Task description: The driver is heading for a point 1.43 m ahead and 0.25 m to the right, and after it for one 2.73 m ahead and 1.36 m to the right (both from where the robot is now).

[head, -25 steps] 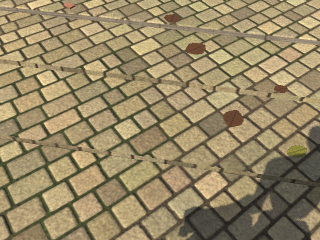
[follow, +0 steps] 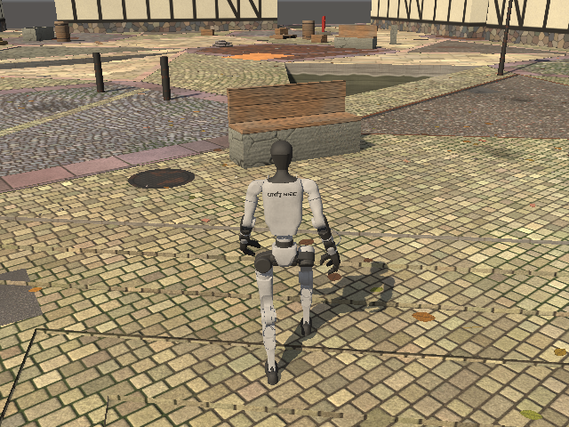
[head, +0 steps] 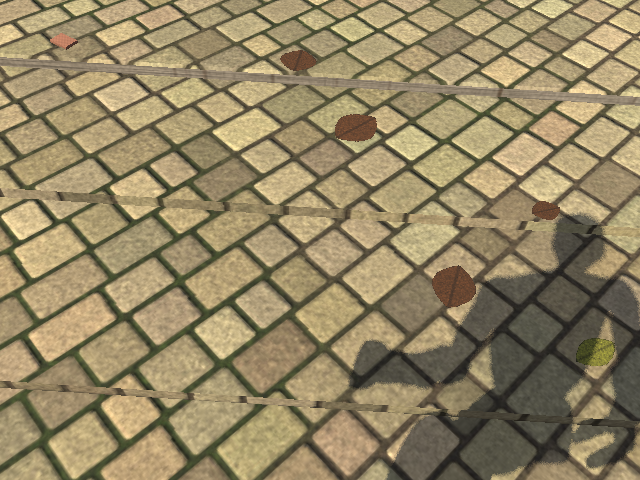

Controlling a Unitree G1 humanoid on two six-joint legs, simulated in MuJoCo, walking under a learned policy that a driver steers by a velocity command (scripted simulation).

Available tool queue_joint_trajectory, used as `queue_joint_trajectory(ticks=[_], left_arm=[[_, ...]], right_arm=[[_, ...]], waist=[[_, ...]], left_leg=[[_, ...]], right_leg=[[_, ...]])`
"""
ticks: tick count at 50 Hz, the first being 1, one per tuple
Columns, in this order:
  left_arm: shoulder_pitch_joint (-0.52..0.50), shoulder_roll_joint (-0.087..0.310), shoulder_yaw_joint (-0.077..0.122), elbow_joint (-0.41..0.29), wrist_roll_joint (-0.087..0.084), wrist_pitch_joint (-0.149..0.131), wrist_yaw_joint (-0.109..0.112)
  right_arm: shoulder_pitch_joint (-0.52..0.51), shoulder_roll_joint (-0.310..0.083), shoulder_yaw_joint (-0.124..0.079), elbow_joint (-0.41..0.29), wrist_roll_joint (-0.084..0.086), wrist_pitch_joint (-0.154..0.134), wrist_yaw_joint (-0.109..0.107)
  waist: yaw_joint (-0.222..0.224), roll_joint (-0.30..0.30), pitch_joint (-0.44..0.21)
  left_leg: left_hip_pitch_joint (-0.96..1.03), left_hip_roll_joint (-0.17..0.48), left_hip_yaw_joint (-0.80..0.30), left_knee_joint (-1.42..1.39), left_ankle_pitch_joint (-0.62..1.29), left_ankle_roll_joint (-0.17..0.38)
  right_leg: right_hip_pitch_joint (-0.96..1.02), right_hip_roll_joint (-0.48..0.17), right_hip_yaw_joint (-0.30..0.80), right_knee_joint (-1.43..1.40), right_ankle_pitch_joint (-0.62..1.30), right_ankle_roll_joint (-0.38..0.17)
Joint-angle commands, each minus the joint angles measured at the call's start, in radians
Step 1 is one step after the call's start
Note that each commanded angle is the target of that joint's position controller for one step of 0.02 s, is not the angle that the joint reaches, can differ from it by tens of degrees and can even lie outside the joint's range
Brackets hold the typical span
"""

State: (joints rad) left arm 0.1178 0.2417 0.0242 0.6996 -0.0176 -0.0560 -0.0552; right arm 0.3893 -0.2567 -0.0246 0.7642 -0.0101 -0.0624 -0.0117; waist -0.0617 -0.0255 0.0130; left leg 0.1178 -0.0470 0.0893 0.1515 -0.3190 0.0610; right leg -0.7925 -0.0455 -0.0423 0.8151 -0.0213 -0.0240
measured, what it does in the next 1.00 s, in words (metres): climbs, turning right: right foot 0.03 m higher, then left foot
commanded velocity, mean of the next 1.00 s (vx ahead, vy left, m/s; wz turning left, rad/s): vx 0.50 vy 0.00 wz -0.37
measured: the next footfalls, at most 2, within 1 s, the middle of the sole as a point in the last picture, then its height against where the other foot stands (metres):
right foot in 0.08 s outside the picture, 0.03 m higher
left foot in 0.50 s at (249, 454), level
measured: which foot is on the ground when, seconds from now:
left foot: down 0.00-0.08, up 0.10-0.48, down 0.50-0.96, up 0.98-1.00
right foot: up 0.00-0.06, down 0.08-0.56, up 0.58-0.88, down 0.90-1.00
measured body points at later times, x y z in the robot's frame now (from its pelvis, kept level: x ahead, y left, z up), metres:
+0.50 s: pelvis +0.29 +0.00 +0.04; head +0.32 -0.01 +0.48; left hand +0.44 +0.26 -0.07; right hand +0.45 -0.28 -0.04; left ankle +0.49 +0.11 -0.67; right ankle +0.21 -0.09 -0.70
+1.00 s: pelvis +0.54 -0.08 +0.04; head +0.56 -0.10 +0.49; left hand +0.83 +0.04 -0.02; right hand +0.42 -0.33 -0.09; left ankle +0.48 +0.11 -0.65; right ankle +0.56 -0.21 -0.67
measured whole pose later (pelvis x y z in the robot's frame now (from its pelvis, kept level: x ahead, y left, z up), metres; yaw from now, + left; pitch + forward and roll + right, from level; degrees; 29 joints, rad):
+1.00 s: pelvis +0.54 -0.08 +0.04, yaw -22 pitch +2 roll -1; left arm 0.09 0.22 0.01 0.59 0.00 -0.05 -0.02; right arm 0.43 -0.28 -0.04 0.84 0.02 -0.05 0.01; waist -0.06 0.05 0.02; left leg -0.21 0.09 -0.04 0.80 -0.39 -0.02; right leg -0.47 0.00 -0.07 0.68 -0.48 0.02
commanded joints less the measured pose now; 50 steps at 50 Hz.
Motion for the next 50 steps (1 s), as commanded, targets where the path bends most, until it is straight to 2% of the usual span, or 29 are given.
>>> queue_joint_trajectory(ticks=[1,3,4,5,6,7,8,9,10,12,14,16,19,21,25,27,28,29,30,31,32,35,40,44,46,47,48,49,50], left_arm=[[-0.145,0.064,0.014,-0.127,0.0,-0.028,-0.021],[0.012,0.129,0.043,-0.108,-0.004,-0.019,-0.019],[0.177,0.187,0.07,-0.076,-0.004,-0.016,-0.012],[0.337,0.266,0.098,-0.054,-0.003,-0.003,0.008],[0.319,0.318,0.105,-0.054,-0.008,-0.008,0.013],[0.309,0.228,0.087,-0.071,0.004,-0.009,0.028],[0.255,0.202,0.075,-0.077,0.016,-0.014,0.036],[0.203,0.188,0.07,-0.082,0.008,-0.017,0.036],[0.153,0.169,0.064,-0.092,0.008,-0.021,0.033],[0.101,0.138,0.055,-0.104,0.012,-0.024,0.036],[0.105,0.143,0.056,-0.093,-0.001,-0.024,0.045],[0.124,0.174,0.063,-0.084,0.005,-0.024,0.055],[0.163,0.207,0.074,-0.068,-0.006,-0.012,0.063],[0.206,0.219,0.079,-0.059,-0.011,-0.001,0.063],[0.208,0.208,0.076,-0.06,-0.014,0.014,0.066],[0.275,0.151,0.055,-0.051,-0.011,0.018,0.058],[0.216,0.129,0.043,-0.072,-0.002,0.012,0.053],[0.212,0.066,0.023,-0.11,0.001,0.002,0.059],[0.252,0.115,0.028,-0.13,-0.012,-0.01,0.061],[0.232,0.161,0.038,-0.115,-0.02,-0.005,0.06],[0.159,0.159,0.036,-0.122,-0.01,-0.002,0.055],[0.092,0.11,0.03,-0.155,-0.004,-0.002,0.045],[0.061,0.04,-0.008,-0.152,0.019,0.0,0.026],[-0.032,0.073,0.0,-0.178,0.006,-0.001,0.023],[0.081,0.118,0.033,-0.148,0.007,-0.002,0.031],[0.137,0.17,0.063,-0.129,0.015,-0.007,0.033],[0.301,0.205,0.088,-0.106,0.024,0.001,0.043],[0.464,0.232,0.096,-0.054,0.02,0.013,0.055],[0.418,0.207,0.078,-0.056,0.029,0.008,0.06]], right_arm=[[0.016,-0.183,-0.043,-0.027,0.0,0.005,-0.019],[-0.023,-0.221,-0.049,-0.036,0.0,0.023,-0.039],[-0.061,-0.234,-0.052,-0.047,0.007,0.027,-0.044],[-0.054,-0.209,-0.04,-0.076,-0.004,0.012,-0.045],[0.076,-0.053,0.005,-0.109,-0.025,-0.017,-0.008],[-0.064,-0.156,-0.014,-0.11,-0.003,-0.059,0.022],[-0.142,-0.165,-0.022,-0.151,0.039,-0.079,0.035],[-0.171,-0.15,-0.015,-0.161,0.031,-0.089,0.032],[-0.17,-0.143,-0.019,-0.16,0.012,-0.088,0.025],[-0.116,-0.138,-0.022,-0.156,0.007,-0.064,0.018],[-0.119,-0.119,-0.015,-0.158,-0.013,-0.042,0.01],[-0.189,-0.098,-0.006,-0.178,-0.022,-0.035,0.003],[-0.322,-0.065,0.009,-0.202,-0.008,-0.04,0.004],[-0.362,-0.082,0.003,-0.207,0.011,-0.044,0.011],[-0.341,-0.148,-0.031,-0.207,0.025,-0.056,0.025],[-0.283,-0.172,-0.058,-0.193,0.009,-0.066,0.023],[-0.13,-0.21,-0.078,-0.174,0.004,-0.069,0.017],[0.026,-0.275,-0.095,-0.136,-0.017,-0.055,0.01],[0.077,-0.269,-0.096,-0.108,0.001,-0.046,0.017],[0.044,-0.187,-0.075,-0.114,0.01,-0.038,0.013],[0.021,-0.138,-0.062,-0.109,0.008,-0.03,0.009],[-0.068,-0.113,-0.047,-0.09,-0.007,-0.025,0.005],[-0.119,-0.168,-0.061,-0.063,0.019,-0.027,0.003],[-0.03,-0.221,-0.072,-0.021,0.038,-0.007,0.013],[-0.019,-0.206,-0.059,-0.007,0.039,0.002,0.014],[0.034,-0.147,-0.039,-0.009,0.041,-0.001,0.018],[0.009,-0.129,-0.024,-0.026,0.034,-0.013,0.019],[-0.016,-0.09,-0.013,-0.041,0.024,-0.024,0.026],[-0.026,-0.12,-0.031,-0.036,0.042,-0.029,0.032]], waist=[[0.01,0.134,0.012],[0.11,0.221,-0.102],[0.205,0.188,-0.183],[0.26,0.056,-0.291],[0.116,-0.227,-0.406],[0.206,-0.1,-0.411],[0.175,-0.047,-0.228],[0.128,0.075,-0.125],[0.086,0.1,-0.07],[0.023,0.03,-0.035],[0.015,0.016,-0.007],[0.037,-0.002,0.008],[0.1,-0.044,-0.004],[0.13,-0.062,-0.034],[0.103,-0.099,-0.052],[0.081,-0.018,-0.115],[-0.017,0.02,-0.209],[-0.051,0.2,-0.312],[-0.027,0.344,-0.308],[-0.04,0.238,-0.201],[-0.049,0.159,-0.11],[0.022,0.159,0.024],[0.056,0.143,0.009],[0.018,0.133,0.04],[0.098,0.114,0.0],[0.118,-0.003,-0.1],[0.216,-0.069,-0.244],[0.259,-0.21,-0.373],[0.226,-0.116,-0.292]], left_leg=[[-0.009,0.28,0.025,0.109,1.135,0.043],[0.032,0.284,0.041,0.343,1.481,0.028],[-0.044,0.259,0.057,0.55,1.442,0.013],[-0.288,0.202,0.042,0.848,0.971,-0.012],[-0.735,-0.03,-0.091,1.205,-0.16,-0.064],[-0.822,-0.002,-0.267,1.315,-0.146,-0.03],[-0.888,0.038,-0.252,1.291,-0.059,-0.019],[-0.871,0.081,-0.226,1.218,-0.019,-0.015],[-0.834,0.105,-0.212,1.18,0.005,-0.024],[-0.772,0.143,-0.205,1.13,0.036,-0.046],[-0.758,0.155,-0.163,1.007,0.053,-0.087],[-0.73,0.143,-0.127,0.868,0.135,-0.123],[-0.637,0.097,-0.115,0.586,0.313,-0.145],[-0.594,0.066,-0.122,0.495,0.342,-0.157],[-0.528,0.059,-0.177,0.367,0.25,-0.114],[-0.249,0.055,-0.151,0.304,0.239,-0.047],[-0.046,0.165,-0.233,0.295,0.232,0.01],[0.245,0.388,-0.573,0.248,0.11,0.127],[0.229,0.501,-0.855,0.177,0.009,0.211],[0.147,0.473,-0.77,0.174,-0.074,0.205],[0.039,0.405,-0.608,0.174,-0.066,0.166],[-0.22,0.317,-0.427,0.082,0.074,0.135],[-0.348,0.276,-0.215,0.037,0.279,0.127],[-0.313,0.312,-0.227,0.013,0.21,0.12],[-0.36,0.287,-0.204,0.127,0.348,0.083],[-0.459,0.199,-0.103,0.335,0.522,0.025],[-0.651,0.131,-0.048,0.652,0.434,-0.052],[-0.779,0.073,-0.1,0.978,-0.12,-0.072],[-0.853,0.084,-0.221,1.142,-0.196,-0.063]], right_leg=[[0.098,0.08,-0.102,-0.061,-0.084,-0.058],[0.284,0.144,-0.121,-0.095,-0.168,-0.104],[0.521,0.158,-0.083,-0.209,-0.079,-0.141],[0.857,0.011,0.177,-0.274,-0.093,-0.203],[1.174,-0.259,0.794,-0.373,-0.364,-0.407],[1.131,-0.239,0.884,-0.497,-0.468,-0.367],[0.98,-0.227,0.739,-0.533,-0.446,-0.328],[0.828,-0.19,0.637,-0.557,-0.347,-0.305],[0.713,-0.149,0.557,-0.576,-0.237,-0.296],[0.581,-0.091,0.452,-0.615,-0.165,-0.294],[0.493,-0.059,0.364,-0.631,-0.094,-0.288],[0.423,-0.031,0.309,-0.631,-0.026,-0.277],[0.404,0.005,0.267,-0.593,-0.074,-0.227],[0.456,-0.015,0.305,-0.554,-0.13,-0.213],[0.576,-0.072,0.455,-0.42,-0.242,-0.168],[0.51,0.01,0.452,-0.288,-0.165,-0.118],[0.423,0.047,0.373,-0.074,-0.12,-0.067],[0.107,0.147,0.209,0.258,-0.368,0.001],[-0.044,0.114,0.186,0.461,-0.565,0.03],[-0.099,0.057,0.193,0.565,-0.502,0.045],[-0.096,0.025,0.162,0.573,-0.442,0.046],[-0.004,-0.018,0.148,0.455,-0.359,0.03],[0.201,-0.039,0.061,0.103,-0.204,0.025],[0.317,0.018,-0.011,-0.137,-0.21,0.007],[0.546,0.067,-0.037,-0.219,-0.162,-0.022],[0.777,0.044,0.015,-0.209,-0.163,-0.056],[1.029,-0.118,0.273,-0.287,-0.32,-0.131],[1.164,-0.294,0.555,-0.416,-0.41,-0.201],[1.073,-0.333,0.586,-0.456,-0.336,-0.199]])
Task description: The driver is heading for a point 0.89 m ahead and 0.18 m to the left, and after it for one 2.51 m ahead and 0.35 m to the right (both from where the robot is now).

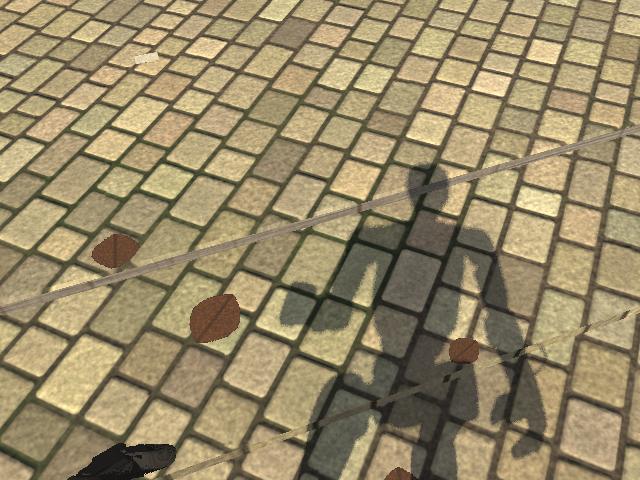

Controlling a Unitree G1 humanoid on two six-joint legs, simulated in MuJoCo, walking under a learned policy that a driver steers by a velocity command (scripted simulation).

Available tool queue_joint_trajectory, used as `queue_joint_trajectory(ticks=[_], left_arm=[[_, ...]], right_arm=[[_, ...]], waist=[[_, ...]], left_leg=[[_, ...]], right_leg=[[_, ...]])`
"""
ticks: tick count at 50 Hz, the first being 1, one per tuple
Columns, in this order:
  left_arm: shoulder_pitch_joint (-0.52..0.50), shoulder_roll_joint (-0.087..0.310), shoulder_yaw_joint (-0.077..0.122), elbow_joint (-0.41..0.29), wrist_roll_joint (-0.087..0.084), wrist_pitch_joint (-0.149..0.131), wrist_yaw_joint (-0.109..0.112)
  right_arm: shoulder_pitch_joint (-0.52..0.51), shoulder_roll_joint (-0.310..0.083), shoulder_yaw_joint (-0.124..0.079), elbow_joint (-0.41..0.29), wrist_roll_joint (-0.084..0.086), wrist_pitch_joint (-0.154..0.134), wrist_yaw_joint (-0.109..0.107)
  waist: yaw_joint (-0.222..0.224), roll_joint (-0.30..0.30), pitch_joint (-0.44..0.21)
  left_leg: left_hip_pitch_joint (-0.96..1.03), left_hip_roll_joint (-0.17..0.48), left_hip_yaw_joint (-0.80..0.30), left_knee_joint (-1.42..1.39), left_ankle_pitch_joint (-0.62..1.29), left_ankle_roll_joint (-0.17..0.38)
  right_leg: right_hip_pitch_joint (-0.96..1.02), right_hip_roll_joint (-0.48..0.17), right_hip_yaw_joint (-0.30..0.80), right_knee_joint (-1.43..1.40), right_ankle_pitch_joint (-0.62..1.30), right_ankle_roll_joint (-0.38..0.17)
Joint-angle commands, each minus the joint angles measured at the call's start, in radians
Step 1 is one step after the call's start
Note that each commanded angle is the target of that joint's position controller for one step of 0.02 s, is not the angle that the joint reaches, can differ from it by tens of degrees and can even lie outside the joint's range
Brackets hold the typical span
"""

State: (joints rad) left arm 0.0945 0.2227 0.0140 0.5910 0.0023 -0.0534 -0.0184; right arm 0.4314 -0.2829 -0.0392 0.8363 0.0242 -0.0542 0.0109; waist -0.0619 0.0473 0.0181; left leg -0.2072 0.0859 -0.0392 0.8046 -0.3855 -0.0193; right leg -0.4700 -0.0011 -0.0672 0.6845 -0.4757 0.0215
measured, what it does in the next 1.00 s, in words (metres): climbs, turning left: left foot, then right foot 0.04 m higher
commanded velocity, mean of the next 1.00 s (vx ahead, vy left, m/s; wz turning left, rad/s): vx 0.50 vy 0.00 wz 0.29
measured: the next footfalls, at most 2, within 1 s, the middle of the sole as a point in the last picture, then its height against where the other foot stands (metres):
left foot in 0.38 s outside the picture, level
right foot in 0.80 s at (291, 391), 0.04 m higher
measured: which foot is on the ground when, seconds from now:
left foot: up 0.00-0.36, down 0.38-0.82, up 0.84-1.00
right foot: down 0.00-0.38, up 0.40-0.78, down 0.80-1.00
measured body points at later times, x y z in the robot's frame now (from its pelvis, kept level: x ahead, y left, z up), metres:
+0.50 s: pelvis +0.21 +0.06 +0.02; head +0.22 +0.09 +0.46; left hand +0.37 +0.35 -0.07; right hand +0.30 -0.21 -0.09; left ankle +0.20 +0.13 -0.71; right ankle +0.18 -0.11 -0.61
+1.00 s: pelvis +0.50 +0.11 +0.06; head +0.53 +0.12 +0.51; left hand +0.50 +0.40 -0.06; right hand +0.73 -0.09 -0.04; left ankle +0.40 +0.21 -0.60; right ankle +0.61 +0.06 -0.67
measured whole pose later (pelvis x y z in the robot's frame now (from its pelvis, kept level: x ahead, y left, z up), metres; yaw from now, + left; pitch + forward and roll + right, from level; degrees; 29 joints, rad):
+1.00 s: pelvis +0.50 +0.11 +0.06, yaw +19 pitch +0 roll -2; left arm 0.25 0.26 0.07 0.79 0.00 -0.08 -0.03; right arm 0.20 -0.28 -0.04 0.70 0.00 -0.10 0.00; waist 0.04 0.03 0.06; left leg -0.44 0.02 -0.07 1.14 -0.31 0.04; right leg -0.36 0.11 0.01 0.43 -0.09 -0.08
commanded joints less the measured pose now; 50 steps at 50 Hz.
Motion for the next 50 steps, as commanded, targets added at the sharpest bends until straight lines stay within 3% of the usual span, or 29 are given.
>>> queue_joint_trajectory(ticks=[1,2,3,5,7,11,15,17,18,19,20,21,22,23,24,25,27,31,37,39,41,42,43,44,45,46,47,48,50], left_arm=[[0.354,0.199,0.081,0.043,0.0,0.0,0.025],[0.267,0.156,0.071,0.046,-0.006,-0.008,0.022],[0.201,0.109,0.059,0.049,-0.005,-0.016,0.018],[0.126,0.082,0.056,0.053,-0.003,-0.029,0.011],[0.079,0.119,0.069,0.057,0.0,-0.039,0.014],[0.002,0.182,0.09,0.067,0.008,-0.048,0.026],[-0.003,0.212,0.105,0.092,-0.007,-0.036,0.019],[-0.017,0.227,0.113,0.107,-0.025,-0.028,0.012],[-0.05,0.209,0.108,0.107,-0.037,-0.023,0.011],[-0.054,0.143,0.086,0.091,-0.028,-0.021,0.015],[-0.03,0.038,0.05,0.065,0.0,-0.025,0.01],[0.008,0.049,0.047,-0.008,-0.026,-0.05,0.008],[-0.022,0.133,0.061,-0.013,-0.062,-0.074,-0.002],[-0.046,0.163,0.066,-0.011,-0.056,-0.085,-0.007],[-0.062,0.148,0.063,0.007,-0.028,-0.083,0.0],[-0.078,0.152,0.068,0.007,-0.008,-0.082,0.004],[-0.109,0.142,0.072,0.01,-0.004,-0.064,-0.001],[-0.228,0.054,0.046,-0.008,-0.007,-0.052,-0.012],[-0.319,0.056,0.039,-0.021,-0.025,-0.053,-0.039],[-0.212,0.119,0.063,0.006,-0.015,-0.061,-0.037],[0.069,0.186,0.098,0.085,-0.006,-0.054,-0.022],[0.222,0.237,0.114,0.114,0.011,-0.047,-0.018],[0.322,0.25,0.119,0.143,0.0,-0.045,-0.026],[0.228,0.192,0.094,0.134,-0.016,-0.049,-0.024],[0.155,0.18,0.087,0.117,-0.014,-0.047,-0.016],[0.127,0.171,0.084,0.115,-0.012,-0.044,-0.01],[0.117,0.156,0.078,0.117,-0.005,-0.047,-0.009],[0.11,0.135,0.071,0.119,0.002,-0.046,-0.007],[0.107,0.12,0.067,0.115,-0.012,-0.044,0.0]], right_arm=[[-0.114,-0.11,-0.026,-0.122,0.021,-0.033,0.007],[-0.147,-0.116,-0.032,-0.128,0.023,-0.021,-0.002],[-0.148,-0.11,-0.038,-0.128,0.016,-0.003,-0.011],[-0.104,-0.069,-0.036,-0.119,0.013,0.041,-0.014],[-0.107,-0.045,-0.031,-0.137,0.004,0.068,-0.012],[-0.119,-0.073,-0.046,-0.152,-0.009,0.088,0.005],[-0.174,-0.091,-0.06,-0.17,0.0,0.107,0.016],[-0.116,-0.101,-0.072,-0.162,0.002,0.114,0.014],[-0.003,-0.12,-0.091,-0.127,-0.001,0.111,0.013],[0.134,-0.171,-0.119,-0.059,-0.011,0.103,0.009],[0.095,-0.227,-0.114,-0.072,-0.005,0.08,0.009],[0.028,-0.229,-0.086,-0.14,-0.016,0.026,0.029],[-0.012,-0.203,-0.083,-0.161,-0.014,-0.005,0.042],[-0.029,-0.173,-0.077,-0.161,-0.005,-0.018,0.038],[-0.055,-0.166,-0.073,-0.161,-0.005,-0.02,0.032],[-0.076,-0.158,-0.067,-0.168,-0.012,-0.024,0.02],[-0.054,-0.128,-0.055,-0.17,-0.019,-0.034,-0.009],[0.029,-0.105,-0.051,-0.137,-0.01,-0.017,-0.045],[0.078,-0.113,-0.053,-0.094,-0.01,0.007,-0.045],[0.024,-0.13,-0.057,-0.103,-0.019,0.001,-0.041],[-0.013,-0.112,-0.05,-0.115,-0.025,0.003,-0.045],[0.061,-0.065,-0.035,-0.137,-0.021,0.005,-0.045],[0.066,-0.034,-0.018,-0.136,-0.025,-0.006,-0.037],[0.003,-0.079,-0.028,-0.153,-0.011,-0.024,-0.019],[-0.098,-0.11,-0.031,-0.175,0.001,-0.041,-0.009],[-0.168,-0.102,-0.026,-0.195,-0.012,-0.057,-0.008],[-0.197,-0.093,-0.028,-0.202,-0.027,-0.067,-0.01],[-0.179,-0.081,-0.027,-0.2,-0.034,-0.067,-0.012],[-0.167,-0.07,-0.023,-0.198,-0.037,-0.06,-0.012]], waist=[[0.186,-0.129,-0.199],[0.142,-0.099,-0.119],[0.099,-0.133,-0.077],[0.035,-0.167,-0.03],[-0.006,-0.157,-0.005],[-0.055,-0.154,-0.027],[-0.037,-0.133,0.015],[-0.068,-0.135,0.012],[-0.125,-0.086,-0.018],[-0.161,0.076,-0.007],[-0.064,0.33,0.109],[0.043,0.343,0.026],[0.038,0.201,0.037],[0.038,0.103,0.051],[0.048,0.017,0.052],[0.055,-0.011,0.031],[0.047,-0.008,-0.003],[-0.001,-0.008,-0.005],[-0.054,0.092,0.067],[0.015,0.134,0.015],[0.15,0.124,-0.162],[0.157,-0.086,-0.323],[0.181,-0.333,-0.401],[0.153,-0.302,-0.304],[0.143,-0.182,-0.176],[0.125,-0.073,-0.125],[0.095,-0.028,-0.089],[0.066,-0.062,-0.098],[0.041,-0.102,-0.074]], left_leg=[[-0.559,-0.022,-0.084,0.491,-0.08,0.028],[-0.548,0.004,-0.065,0.45,-0.036,0.034],[-0.523,0.023,-0.06,0.426,-0.007,0.035],[-0.444,0.021,-0.04,0.439,0.05,0.02],[-0.427,0.021,-0.015,0.385,0.067,0.011],[-0.291,0.04,0.037,0.234,0.176,0.016],[-0.226,0.037,0.107,0.061,0.073,0.066],[-0.135,0.011,0.157,-0.03,0.01,0.103],[0.018,-0.027,0.188,-0.145,0.056,0.133],[0.169,-0.111,0.188,-0.244,0.059,0.177],[0.124,0.038,-0.202,-0.342,0.191,0.261],[0.164,0.187,-0.776,-0.604,-0.102,0.429],[0.175,0.268,-0.793,-0.679,-0.166,0.434],[0.151,0.248,-0.671,-0.636,-0.115,0.385],[0.11,0.204,-0.556,-0.597,-0.008,0.338],[0.093,0.173,-0.483,-0.587,0.089,0.312],[0.105,0.131,-0.363,-0.594,0.291,0.284],[0.181,0.068,-0.215,-0.57,0.477,0.24],[0.165,0.111,-0.176,-0.619,0.417,0.217],[0.217,0.123,-0.13,-0.541,0.707,0.197],[0.172,0.056,-0.04,-0.241,1.036,0.138],[-0.125,-0.027,0.0,0.092,0.823,0.061],[-0.328,-0.163,-0.062,0.386,0.048,0.032],[-0.471,-0.134,-0.134,0.551,-0.072,0.047],[-0.489,-0.095,-0.121,0.537,-0.006,0.061],[-0.469,-0.063,-0.099,0.475,0.042,0.07],[-0.426,-0.032,-0.092,0.401,0.073,0.072],[-0.376,-0.02,-0.09,0.376,0.088,0.068],[-0.366,-0.009,-0.074,0.309,0.094,0.05]], right_leg=[[0.652,-0.354,0.505,-0.341,0.19,-0.216],[0.549,-0.315,0.404,-0.366,0.245,-0.187],[0.465,-0.294,0.327,-0.388,0.281,-0.167],[0.327,-0.281,0.223,-0.461,0.282,-0.162],[0.274,-0.287,0.138,-0.519,0.292,-0.163],[0.264,-0.268,-0.022,-0.542,0.324,-0.146],[0.36,-0.289,-0.095,-0.489,0.303,-0.144],[0.372,-0.299,-0.12,-0.355,0.426,-0.144],[0.316,-0.265,-0.159,-0.156,0.533,-0.134],[0.169,-0.165,-0.174,0.213,0.447,-0.11],[-0.105,-0.042,-0.108,0.614,-0.088,-0.053],[-0.334,0.067,0.091,0.759,-0.139,-0.034],[-0.407,0.005,0.141,0.759,-0.054,-0.044],[-0.397,-0.045,0.149,0.671,0.049,-0.058],[-0.345,-0.077,0.143,0.607,0.11,-0.051],[-0.301,-0.089,0.145,0.527,0.153,-0.044],[-0.242,-0.082,0.132,0.407,0.247,-0.025],[-0.238,-0.018,0.087,0.104,0.42,0.017],[-0.129,0.005,0.017,-0.133,0.501,-0.002],[-0.038,0.037,-0.032,-0.099,0.423,-0.063],[0.304,0.056,-0.015,-0.1,0.422,-0.146],[0.652,-0.136,0.337,-0.129,0.22,-0.28],[0.796,-0.269,0.794,-0.347,-0.04,-0.369],[0.745,-0.292,0.904,-0.441,-0.211,-0.344],[0.592,-0.275,0.79,-0.451,-0.116,-0.312],[0.479,-0.237,0.682,-0.451,0.015,-0.294],[0.389,-0.196,0.603,-0.468,0.132,-0.281],[0.343,-0.164,0.559,-0.479,0.179,-0.283],[0.288,-0.138,0.502,-0.511,0.213,-0.302]])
